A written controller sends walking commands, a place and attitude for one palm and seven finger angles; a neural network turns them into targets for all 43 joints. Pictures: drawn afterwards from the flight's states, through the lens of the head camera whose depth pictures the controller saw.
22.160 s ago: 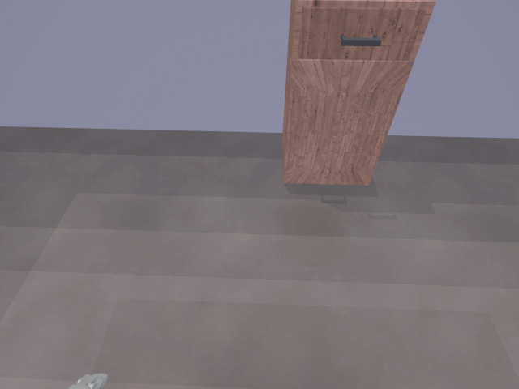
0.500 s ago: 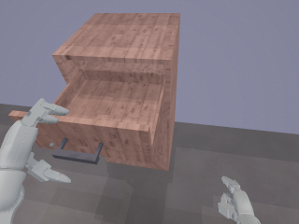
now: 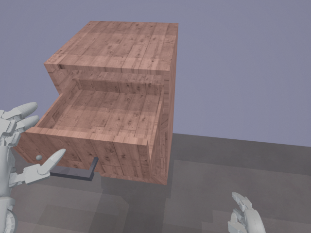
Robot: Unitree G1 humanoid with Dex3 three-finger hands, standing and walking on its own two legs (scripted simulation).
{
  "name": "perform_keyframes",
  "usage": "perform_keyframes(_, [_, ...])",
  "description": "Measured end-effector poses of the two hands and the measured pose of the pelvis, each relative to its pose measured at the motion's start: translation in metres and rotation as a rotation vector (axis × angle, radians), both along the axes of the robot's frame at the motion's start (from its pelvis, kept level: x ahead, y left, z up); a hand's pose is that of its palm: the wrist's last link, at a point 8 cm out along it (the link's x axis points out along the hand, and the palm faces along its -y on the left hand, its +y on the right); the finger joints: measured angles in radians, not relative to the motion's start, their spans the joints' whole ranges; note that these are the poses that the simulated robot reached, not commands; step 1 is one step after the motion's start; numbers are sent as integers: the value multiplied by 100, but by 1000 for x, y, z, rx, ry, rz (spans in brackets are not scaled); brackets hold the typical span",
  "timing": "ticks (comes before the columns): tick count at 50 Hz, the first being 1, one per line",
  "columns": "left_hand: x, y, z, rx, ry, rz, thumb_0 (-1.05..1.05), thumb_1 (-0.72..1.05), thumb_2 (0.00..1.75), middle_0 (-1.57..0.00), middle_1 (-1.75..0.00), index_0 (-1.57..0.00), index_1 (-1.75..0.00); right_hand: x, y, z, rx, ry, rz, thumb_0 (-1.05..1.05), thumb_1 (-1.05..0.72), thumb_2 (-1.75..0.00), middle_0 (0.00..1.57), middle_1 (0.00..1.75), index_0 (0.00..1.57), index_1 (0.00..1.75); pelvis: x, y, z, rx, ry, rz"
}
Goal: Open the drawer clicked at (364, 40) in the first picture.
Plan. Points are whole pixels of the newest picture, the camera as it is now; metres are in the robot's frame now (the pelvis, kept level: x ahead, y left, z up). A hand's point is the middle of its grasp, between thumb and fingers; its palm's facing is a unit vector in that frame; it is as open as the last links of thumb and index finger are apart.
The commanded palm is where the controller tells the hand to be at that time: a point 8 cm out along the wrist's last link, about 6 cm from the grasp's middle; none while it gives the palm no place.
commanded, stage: draw the hand back to the body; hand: left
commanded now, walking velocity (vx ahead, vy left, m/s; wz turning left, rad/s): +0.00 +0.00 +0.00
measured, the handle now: (71, 165) +0.27 +0.28 +0.01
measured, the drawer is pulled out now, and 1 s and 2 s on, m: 0.30 0.30 0.30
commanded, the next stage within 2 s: step back with the hand held close in 0.40 s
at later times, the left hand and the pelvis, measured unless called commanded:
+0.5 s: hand (29, 170) +0.16 +0.24 +0.19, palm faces +0.47 -0.80 -0.37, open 7.5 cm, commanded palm +0.11 +0.28 +0.20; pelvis -0.02 +0.00 +0.00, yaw +0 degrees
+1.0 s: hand (7, 191) +0.13 +0.26 +0.18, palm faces +0.40 -0.75 -0.52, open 7.5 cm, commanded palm +0.07 +0.30 +0.20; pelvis -0.06 +0.02 -0.01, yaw +1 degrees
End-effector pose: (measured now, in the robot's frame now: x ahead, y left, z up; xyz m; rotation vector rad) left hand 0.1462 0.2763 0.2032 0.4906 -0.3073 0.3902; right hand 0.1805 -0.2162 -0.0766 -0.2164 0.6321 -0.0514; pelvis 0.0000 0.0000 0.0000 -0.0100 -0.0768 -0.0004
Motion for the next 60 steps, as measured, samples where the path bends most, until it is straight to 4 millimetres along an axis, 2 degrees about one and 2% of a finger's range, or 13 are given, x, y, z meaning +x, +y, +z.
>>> perform_keyframes(13, [-19,2,-2,-23,-1,39,1,69,81,-23,-43,-22,-43,2,10,7,17,-43,31,1,-90,-90,20,30,21,30,-8,-2,0,0,-16,7])
perform_keyframes(20, [-24,3,-2,-26,-10,44,1,83,87,-22,-34,-21,-33,-5,12,6,21,-41,36,1,-90,-90,20,30,21,30,-14,-3,0,1,-24,9])
perform_keyframes(26, [-27,2,-2,-27,-10,39,2,87,89,-22,-31,-21,-31,-13,9,4,18,-33,26,1,-90,-90,20,30,21,30,-17,-3,0,2,-28,8])
perform_keyframes(31, [-28,6,5,46,-18,24,2,88,90,-22,-31,-21,-30,-21,2,3,2,3,7,1,-90,-90,20,30,21,30,-24,-1,-1,-11,36,23])
perform_keyframes(39, [-33,13,-5,88,68,-33,2,88,90,-22,-30,-21,-30,-42,-8,-1,-55,71,-75,1,-90,-90,20,30,21,30,-36,15,-4,1,95,22])
perform_keyframes(46, [-48,24,-5,141,70,-33,2,88,90,-22,-30,-21,-30,-57,0,-4,-56,73,-84,1,-90,-90,20,30,20,30,-51,22,-10,17,98,19])
perform_keyframes(53, [-67,20,-2,149,-10,-29,2,88,90,-22,-30,-21,-30,-69,11,-6,-32,33,-53,1,-90,-90,20,30,21,30,-68,20,-18,21,91,13])
perform_keyframes(60, [-81,18,-3,115,-82,-39,2,88,90,-22,-30,-21,-30,-91,8,-8,-53,46,-58,1,-90,-90,21,30,21,30,-85,21,-21,3,97,15])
